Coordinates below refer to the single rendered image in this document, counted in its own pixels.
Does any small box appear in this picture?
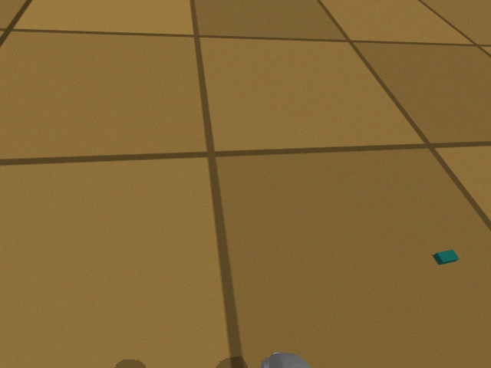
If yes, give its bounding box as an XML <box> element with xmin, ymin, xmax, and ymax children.
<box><xmin>434</xmin><ymin>250</ymin><xmax>459</xmax><ymax>265</ymax></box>

